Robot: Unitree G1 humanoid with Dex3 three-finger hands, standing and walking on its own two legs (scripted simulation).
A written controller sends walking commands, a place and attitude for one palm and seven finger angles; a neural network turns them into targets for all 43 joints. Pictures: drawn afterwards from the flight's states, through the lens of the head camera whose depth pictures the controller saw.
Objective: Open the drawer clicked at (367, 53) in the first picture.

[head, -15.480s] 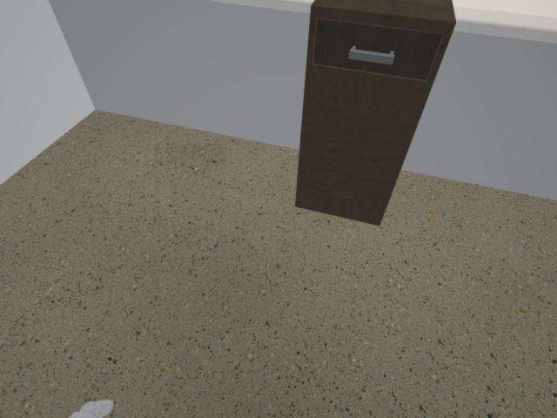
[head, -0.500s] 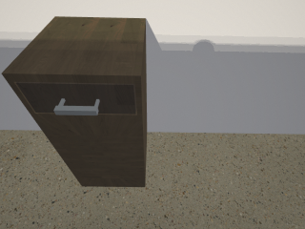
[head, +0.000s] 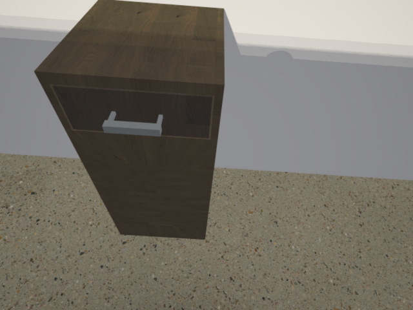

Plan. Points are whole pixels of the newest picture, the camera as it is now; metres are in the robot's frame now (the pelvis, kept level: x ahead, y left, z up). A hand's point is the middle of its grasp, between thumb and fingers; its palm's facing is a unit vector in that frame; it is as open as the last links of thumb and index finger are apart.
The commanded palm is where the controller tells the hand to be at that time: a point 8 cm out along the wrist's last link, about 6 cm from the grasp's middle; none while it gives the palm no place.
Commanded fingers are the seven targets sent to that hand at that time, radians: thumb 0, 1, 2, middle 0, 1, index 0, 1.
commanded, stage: come to a stop and stand still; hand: left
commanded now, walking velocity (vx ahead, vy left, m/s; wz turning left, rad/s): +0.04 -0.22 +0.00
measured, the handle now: (134, 122) +0.51 +0.22 +0.04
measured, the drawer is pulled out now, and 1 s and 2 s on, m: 0.00 0.00 0.00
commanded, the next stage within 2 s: look again from close up in 0.74 s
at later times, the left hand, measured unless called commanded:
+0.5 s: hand out of the picture +0.02 +0.14 -0.17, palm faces +0.01 -0.98 -0.20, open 7.3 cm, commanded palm none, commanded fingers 0.00 0.90 0.90 -0.20 -0.30 -0.20 -0.30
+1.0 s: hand out of the picture -0.01 +0.16 -0.16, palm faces +0.04 -0.98 -0.19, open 7.3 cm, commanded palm none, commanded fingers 0.00 0.90 0.90 -0.20 -0.30 -0.20 -0.30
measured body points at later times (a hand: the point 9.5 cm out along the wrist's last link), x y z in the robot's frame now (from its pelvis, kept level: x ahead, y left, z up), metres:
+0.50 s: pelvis +0.01 -0.03 +0.00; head +0.02 -0.04 +0.45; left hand +0.02 +0.19 -0.15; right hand -0.01 -0.26 -0.15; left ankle +0.00 +0.09 -0.72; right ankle -0.04 -0.11 -0.73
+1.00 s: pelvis +0.00 -0.01 +0.01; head -0.02 -0.01 +0.46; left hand -0.01 +0.21 -0.15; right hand +0.04 -0.24 -0.14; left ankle +0.00 +0.09 -0.73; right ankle -0.04 -0.11 -0.73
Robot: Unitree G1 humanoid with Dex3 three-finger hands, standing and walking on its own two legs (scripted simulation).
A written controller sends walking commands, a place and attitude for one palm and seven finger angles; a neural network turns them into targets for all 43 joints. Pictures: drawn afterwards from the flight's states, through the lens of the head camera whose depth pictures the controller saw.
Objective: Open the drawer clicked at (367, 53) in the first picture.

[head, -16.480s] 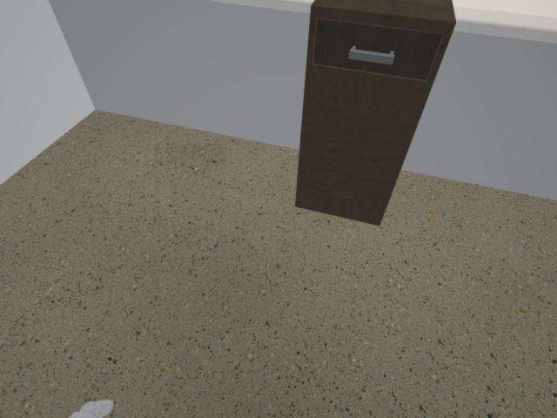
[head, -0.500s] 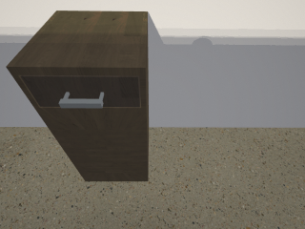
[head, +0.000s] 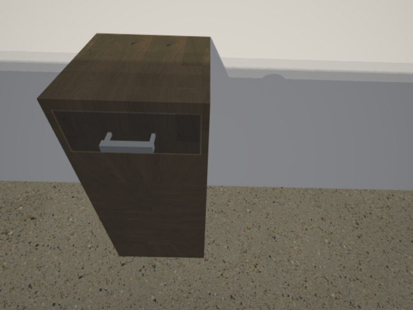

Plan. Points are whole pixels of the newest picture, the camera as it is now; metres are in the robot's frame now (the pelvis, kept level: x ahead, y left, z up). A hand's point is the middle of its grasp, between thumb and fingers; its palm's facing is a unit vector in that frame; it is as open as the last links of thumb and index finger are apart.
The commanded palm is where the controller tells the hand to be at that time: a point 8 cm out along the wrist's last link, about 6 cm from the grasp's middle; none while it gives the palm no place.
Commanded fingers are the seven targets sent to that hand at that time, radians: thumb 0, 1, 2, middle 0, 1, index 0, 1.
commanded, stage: look again from close up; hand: left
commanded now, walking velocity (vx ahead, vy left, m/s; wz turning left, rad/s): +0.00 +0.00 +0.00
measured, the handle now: (129, 141) +0.51 +0.25 +0.03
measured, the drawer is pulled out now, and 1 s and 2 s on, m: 0.00 0.00 0.00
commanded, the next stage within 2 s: raise the hand with hooked fingers in 0.36 s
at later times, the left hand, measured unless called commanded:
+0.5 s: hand out of the picture -0.07 +0.19 -0.17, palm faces -0.02 -0.99 -0.15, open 7.3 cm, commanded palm +0.06 +0.24 -0.06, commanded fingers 0.00 0.83 0.87 -0.20 -0.34 -0.20 -0.34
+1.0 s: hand out of the picture +0.12 +0.24 -0.06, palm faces -0.01 -0.20 -0.98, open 9.2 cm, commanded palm +0.13 +0.24 +0.03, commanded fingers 0.00 0.25 0.62 -0.25 -0.72 -0.25 -0.72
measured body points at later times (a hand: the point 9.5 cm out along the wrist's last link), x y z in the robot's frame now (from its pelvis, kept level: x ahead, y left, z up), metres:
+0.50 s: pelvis -0.04 +0.04 +0.00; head -0.03 +0.05 +0.45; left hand -0.06 +0.24 -0.16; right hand -0.07 -0.17 -0.16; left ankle +0.00 +0.10 -0.74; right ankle -0.03 -0.09 -0.74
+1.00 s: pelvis -0.05 +0.02 -0.03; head -0.04 +0.02 +0.42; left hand +0.12 +0.24 +0.00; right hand +0.22 -0.18 -0.08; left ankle +0.00 +0.10 -0.74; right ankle -0.03 -0.07 -0.74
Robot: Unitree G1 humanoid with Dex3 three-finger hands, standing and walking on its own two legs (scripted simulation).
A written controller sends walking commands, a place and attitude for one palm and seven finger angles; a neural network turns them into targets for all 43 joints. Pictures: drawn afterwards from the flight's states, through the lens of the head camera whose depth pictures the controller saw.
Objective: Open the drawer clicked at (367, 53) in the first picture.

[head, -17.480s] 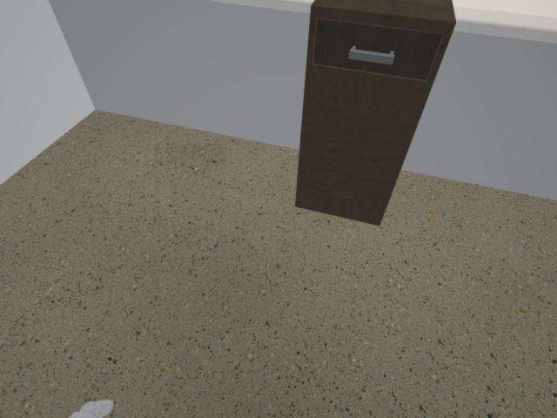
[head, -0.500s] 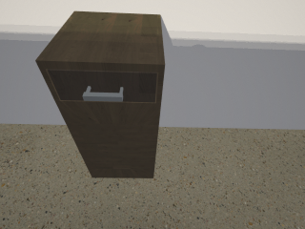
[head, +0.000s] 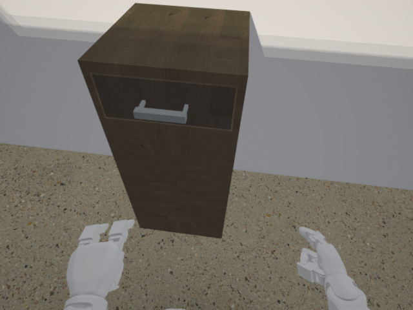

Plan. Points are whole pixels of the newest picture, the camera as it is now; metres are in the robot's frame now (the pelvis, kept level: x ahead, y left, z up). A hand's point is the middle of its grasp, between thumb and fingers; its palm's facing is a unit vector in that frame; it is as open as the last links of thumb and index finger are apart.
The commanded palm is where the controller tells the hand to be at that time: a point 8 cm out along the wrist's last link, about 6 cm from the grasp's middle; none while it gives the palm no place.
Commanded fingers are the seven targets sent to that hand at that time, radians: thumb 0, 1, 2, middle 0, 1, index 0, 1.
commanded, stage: raise the hand with hooked fingers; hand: left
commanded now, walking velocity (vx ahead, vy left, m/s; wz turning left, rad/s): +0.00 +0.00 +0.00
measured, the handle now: (162, 110) +0.56 +0.22 +0.06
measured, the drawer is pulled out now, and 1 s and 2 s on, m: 0.00 0.00 0.00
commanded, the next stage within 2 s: move the hooked fingers above the handle in 1.36 s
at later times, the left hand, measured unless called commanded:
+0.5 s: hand (112, 179) +0.29 +0.24 +0.10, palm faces +0.13 -0.09 -0.99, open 12.2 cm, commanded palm +0.27 +0.23 +0.15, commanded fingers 0.00 -0.34 0.37 -0.29 -1.10 -0.29 -1.10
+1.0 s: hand (102, 125) +0.36 +0.26 +0.18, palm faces +0.09 -0.06 -0.99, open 13.8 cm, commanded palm +0.31 +0.25 +0.23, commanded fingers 0.00 -0.50 0.30 -0.30 -1.20 -0.30 -1.20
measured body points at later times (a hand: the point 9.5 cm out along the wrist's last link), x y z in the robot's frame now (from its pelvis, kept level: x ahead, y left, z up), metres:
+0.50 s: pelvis +0.06 -0.01 +0.02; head +0.08 -0.05 +0.47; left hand +0.28 +0.24 +0.15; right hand +0.25 -0.24 -0.10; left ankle +0.05 +0.08 -0.71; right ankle +0.02 -0.09 -0.71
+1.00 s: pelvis +0.05 -0.01 +0.03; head +0.06 -0.05 +0.48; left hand +0.35 +0.26 +0.23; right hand +0.28 -0.20 -0.07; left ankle +0.05 +0.08 -0.71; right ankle +0.02 -0.09 -0.71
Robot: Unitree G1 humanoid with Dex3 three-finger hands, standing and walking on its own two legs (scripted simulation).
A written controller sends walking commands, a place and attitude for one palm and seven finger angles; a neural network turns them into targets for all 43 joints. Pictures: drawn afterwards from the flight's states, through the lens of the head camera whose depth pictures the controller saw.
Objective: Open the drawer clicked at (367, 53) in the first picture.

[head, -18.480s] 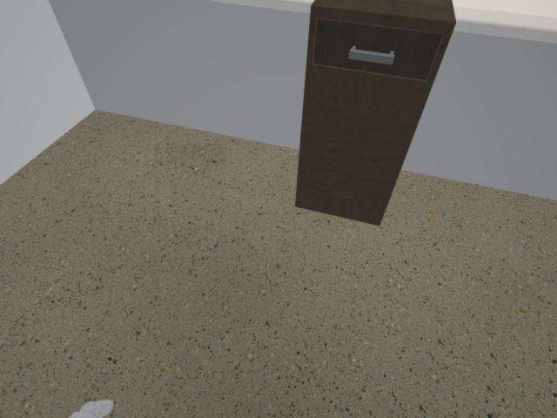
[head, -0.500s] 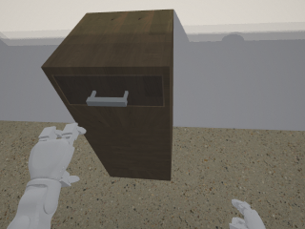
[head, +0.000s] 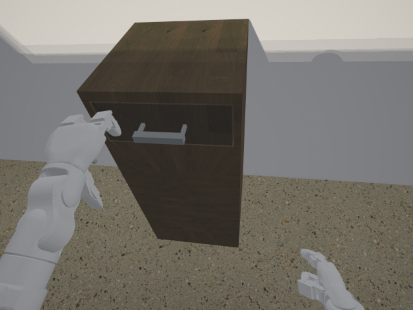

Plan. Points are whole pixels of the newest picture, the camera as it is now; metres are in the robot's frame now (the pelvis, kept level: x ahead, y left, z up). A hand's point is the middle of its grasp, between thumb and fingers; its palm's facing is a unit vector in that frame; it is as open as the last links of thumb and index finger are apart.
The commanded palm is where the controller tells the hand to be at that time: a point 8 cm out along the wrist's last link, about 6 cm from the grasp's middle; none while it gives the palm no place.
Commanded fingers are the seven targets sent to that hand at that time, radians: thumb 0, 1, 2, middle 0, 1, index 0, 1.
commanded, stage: raise the hand with hooked fingers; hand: left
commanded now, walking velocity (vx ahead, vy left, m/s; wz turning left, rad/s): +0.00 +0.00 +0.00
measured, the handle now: (161, 132) +0.52 +0.20 +0.03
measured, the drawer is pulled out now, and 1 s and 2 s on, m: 0.00 0.00 0.00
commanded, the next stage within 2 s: move the hooked fingers above the handle in 0.36 s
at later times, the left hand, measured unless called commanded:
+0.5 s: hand (82, 179) +0.29 +0.26 +0.13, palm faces +0.08 -0.08 -0.99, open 13.8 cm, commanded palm +0.27 +0.26 +0.20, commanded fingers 0.00 -0.50 0.30 -0.30 -1.20 -0.30 -1.20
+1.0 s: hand (114, 160) +0.35 +0.24 +0.11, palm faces +0.00 -0.06 -1.00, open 13.8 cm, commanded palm +0.33 +0.23 +0.18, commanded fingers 0.00 -0.50 0.30 -0.30 -1.20 -0.30 -1.20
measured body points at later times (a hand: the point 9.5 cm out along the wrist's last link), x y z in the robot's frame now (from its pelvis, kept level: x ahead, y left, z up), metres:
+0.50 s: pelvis -0.02 +0.02 +0.00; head -0.01 -0.01 +0.45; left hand +0.28 +0.27 +0.19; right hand +0.17 -0.20 -0.12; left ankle +0.00 +0.09 -0.74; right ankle -0.03 -0.08 -0.74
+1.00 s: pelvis -0.01 +0.01 +0.00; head +0.02 -0.02 +0.45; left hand +0.35 +0.24 +0.16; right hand +0.15 -0.22 -0.13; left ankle +0.00 +0.09 -0.74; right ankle -0.03 -0.08 -0.74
